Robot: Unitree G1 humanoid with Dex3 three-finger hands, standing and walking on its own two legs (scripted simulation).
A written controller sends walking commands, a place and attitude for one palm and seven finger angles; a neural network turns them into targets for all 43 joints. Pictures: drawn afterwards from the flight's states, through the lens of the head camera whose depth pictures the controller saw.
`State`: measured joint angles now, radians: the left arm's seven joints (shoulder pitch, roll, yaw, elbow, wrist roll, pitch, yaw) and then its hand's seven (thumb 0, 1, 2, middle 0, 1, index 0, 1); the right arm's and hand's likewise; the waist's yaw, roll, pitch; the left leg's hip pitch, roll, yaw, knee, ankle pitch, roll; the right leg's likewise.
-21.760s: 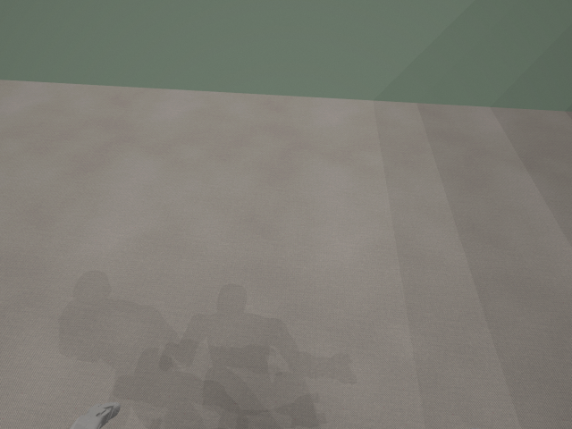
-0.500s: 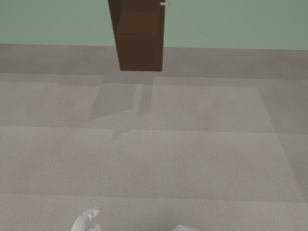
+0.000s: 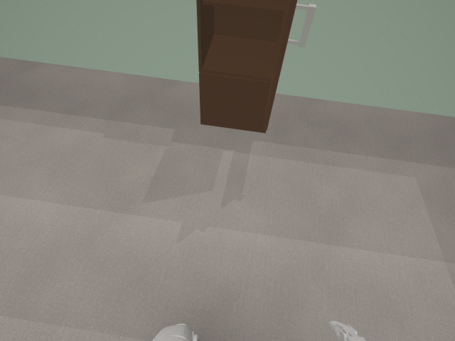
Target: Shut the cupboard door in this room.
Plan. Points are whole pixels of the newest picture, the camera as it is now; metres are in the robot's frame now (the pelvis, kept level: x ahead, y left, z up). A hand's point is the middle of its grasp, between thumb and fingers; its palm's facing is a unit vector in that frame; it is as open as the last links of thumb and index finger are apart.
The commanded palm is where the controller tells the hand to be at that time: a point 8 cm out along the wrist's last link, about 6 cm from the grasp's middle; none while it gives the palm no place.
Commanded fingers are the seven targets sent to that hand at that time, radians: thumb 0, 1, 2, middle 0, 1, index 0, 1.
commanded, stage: stand and wait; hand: left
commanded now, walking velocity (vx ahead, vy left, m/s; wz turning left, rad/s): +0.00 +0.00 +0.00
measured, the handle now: (300, 25) +0.99 -0.11 +0.07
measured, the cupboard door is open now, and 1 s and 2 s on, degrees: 87 87 87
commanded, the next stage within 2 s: look at it before walking up in 0.78 s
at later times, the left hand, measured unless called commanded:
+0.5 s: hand out of the picture +0.09 +0.14 -0.15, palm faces +0.03 -0.97 -0.24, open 7.2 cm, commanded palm none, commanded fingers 0.00 0.90 0.90 -0.20 -0.30 -0.20 -0.30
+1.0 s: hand out of the picture +0.05 +0.10 -0.16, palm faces +0.07 -0.99 -0.15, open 7.4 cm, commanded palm none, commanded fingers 0.00 0.90 0.90 -0.20 -0.30 -0.20 -0.30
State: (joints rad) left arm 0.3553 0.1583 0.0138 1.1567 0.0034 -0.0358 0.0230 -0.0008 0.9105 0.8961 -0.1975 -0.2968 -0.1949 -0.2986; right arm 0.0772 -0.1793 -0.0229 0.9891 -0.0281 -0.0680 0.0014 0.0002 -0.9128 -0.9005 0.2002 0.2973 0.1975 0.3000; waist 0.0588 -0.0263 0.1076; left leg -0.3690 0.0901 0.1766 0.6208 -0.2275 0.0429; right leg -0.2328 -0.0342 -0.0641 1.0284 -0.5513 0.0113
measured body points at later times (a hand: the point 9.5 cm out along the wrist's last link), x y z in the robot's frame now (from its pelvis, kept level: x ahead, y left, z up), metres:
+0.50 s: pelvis +0.07 -0.04 +0.02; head +0.07 -0.06 +0.47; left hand +0.09 +0.19 -0.13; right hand +0.04 -0.24 -0.16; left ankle +0.07 +0.10 -0.72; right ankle +0.07 -0.13 -0.73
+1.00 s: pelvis +0.09 -0.04 +0.02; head +0.09 -0.05 +0.47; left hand +0.05 +0.15 -0.14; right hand +0.08 -0.25 -0.15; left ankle +0.07 +0.10 -0.72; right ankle +0.07 -0.13 -0.72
